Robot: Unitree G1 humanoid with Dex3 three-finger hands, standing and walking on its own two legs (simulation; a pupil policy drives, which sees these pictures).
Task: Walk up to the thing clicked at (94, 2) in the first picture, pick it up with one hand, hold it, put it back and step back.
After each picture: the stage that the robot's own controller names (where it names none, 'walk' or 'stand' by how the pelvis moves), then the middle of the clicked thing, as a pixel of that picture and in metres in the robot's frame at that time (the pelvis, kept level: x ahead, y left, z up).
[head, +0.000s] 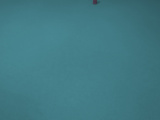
stand; (95, 0) +2.33 -0.15 -0.72
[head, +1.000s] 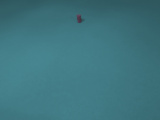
walk; (79, 18) +2.17 +0.23 -0.69
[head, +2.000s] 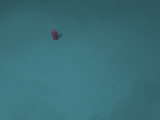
walk; (54, 35) +1.49 +0.50 -0.71
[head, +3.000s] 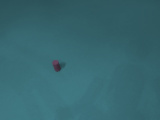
walk; (56, 65) +1.01 +0.40 -0.72
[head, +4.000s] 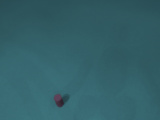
walk; (59, 100) +0.64 +0.31 -0.71
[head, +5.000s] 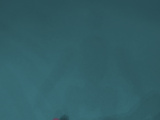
stand; out of the picture +0.41 +0.22 -0.69
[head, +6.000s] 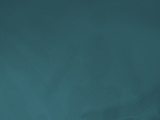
stand; out of the picture +0.34 +0.23 -0.72
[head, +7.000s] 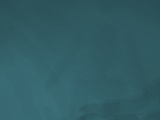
stand; out of the picture +0.32 +0.19 -0.71
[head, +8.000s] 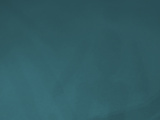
stand; out of the picture +0.31 +0.17 -0.72
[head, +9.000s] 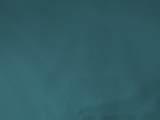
stand; out of the picture +0.33 +0.18 -0.71
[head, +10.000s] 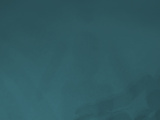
stand; out of the picture +0.28 +0.19 -0.72
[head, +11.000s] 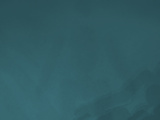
stand; out of the picture +0.32 +0.21 -0.72
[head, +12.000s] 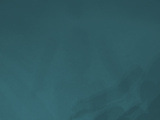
stand; out of the picture +0.29 +0.22 -0.72
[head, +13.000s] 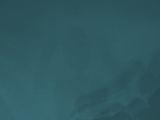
stand; out of the picture +0.25 +0.24 -0.72
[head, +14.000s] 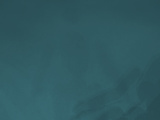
stand; out of the picture +0.27 +0.24 -0.72
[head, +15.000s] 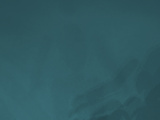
stand; out of the picture +0.27 +0.25 -0.72
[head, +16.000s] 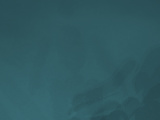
stand; out of the picture +0.25 +0.24 -0.72
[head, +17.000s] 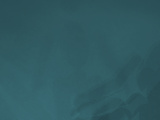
stand; out of the picture +0.26 +0.25 -0.72
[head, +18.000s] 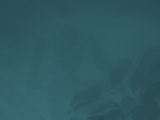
stand; out of the picture +0.26 +0.24 -0.72
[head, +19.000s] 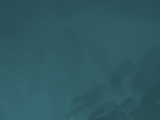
stand; out of the picture +0.26 +0.25 -0.72
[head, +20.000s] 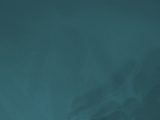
stand; out of the picture +0.26 +0.24 -0.72
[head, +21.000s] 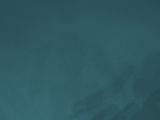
stand; out of the picture +0.27 +0.24 -0.72
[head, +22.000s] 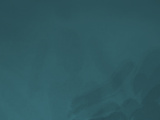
stand; out of the picture +0.25 +0.25 -0.72
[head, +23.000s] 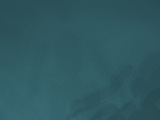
stand; out of the picture +0.26 +0.24 -0.72
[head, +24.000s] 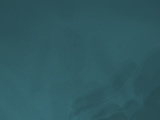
stand; out of the picture +0.26 +0.25 -0.72
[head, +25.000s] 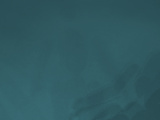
stand; out of the picture +0.27 +0.24 -0.72
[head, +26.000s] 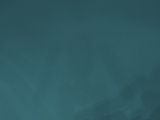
stand; out of the picture +0.31 +0.20 -0.72
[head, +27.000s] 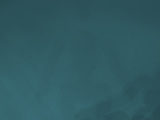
stand; out of the picture +0.30 +0.19 -0.72
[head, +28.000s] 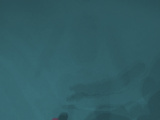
go down; out of the picture +0.34 +0.19 -0.70
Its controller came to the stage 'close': no
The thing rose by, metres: 0.00
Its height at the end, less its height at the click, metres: +0.00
